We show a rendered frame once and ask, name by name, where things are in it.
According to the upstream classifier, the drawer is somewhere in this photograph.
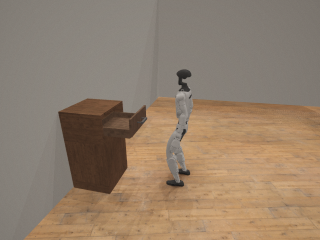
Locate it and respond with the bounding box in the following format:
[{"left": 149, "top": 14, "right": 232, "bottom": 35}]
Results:
[{"left": 102, "top": 105, "right": 146, "bottom": 139}]

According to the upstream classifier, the robot left thigh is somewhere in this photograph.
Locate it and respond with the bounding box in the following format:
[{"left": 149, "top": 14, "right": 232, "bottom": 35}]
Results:
[{"left": 166, "top": 130, "right": 184, "bottom": 162}]

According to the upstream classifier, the left robot hand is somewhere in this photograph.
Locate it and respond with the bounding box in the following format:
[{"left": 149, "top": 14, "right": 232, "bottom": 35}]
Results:
[{"left": 169, "top": 139, "right": 180, "bottom": 155}]

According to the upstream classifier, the robot left shin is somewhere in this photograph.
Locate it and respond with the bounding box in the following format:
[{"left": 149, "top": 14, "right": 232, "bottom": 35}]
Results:
[{"left": 166, "top": 157, "right": 180, "bottom": 183}]

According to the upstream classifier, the robot left upper arm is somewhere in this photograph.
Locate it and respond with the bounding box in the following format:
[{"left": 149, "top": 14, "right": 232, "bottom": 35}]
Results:
[{"left": 176, "top": 92, "right": 188, "bottom": 120}]

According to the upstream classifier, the cabinet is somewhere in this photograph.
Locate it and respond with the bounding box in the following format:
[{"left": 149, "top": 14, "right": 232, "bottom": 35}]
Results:
[{"left": 58, "top": 98, "right": 128, "bottom": 194}]

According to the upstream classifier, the handle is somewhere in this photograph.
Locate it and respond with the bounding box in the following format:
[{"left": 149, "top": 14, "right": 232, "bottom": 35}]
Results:
[{"left": 137, "top": 117, "right": 148, "bottom": 124}]

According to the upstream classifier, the robot right upper arm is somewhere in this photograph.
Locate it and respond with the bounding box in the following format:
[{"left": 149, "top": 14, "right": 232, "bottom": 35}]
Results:
[{"left": 189, "top": 87, "right": 194, "bottom": 110}]

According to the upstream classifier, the left robot forearm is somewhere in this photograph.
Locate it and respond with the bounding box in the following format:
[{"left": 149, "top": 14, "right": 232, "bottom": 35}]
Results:
[{"left": 174, "top": 114, "right": 186, "bottom": 140}]

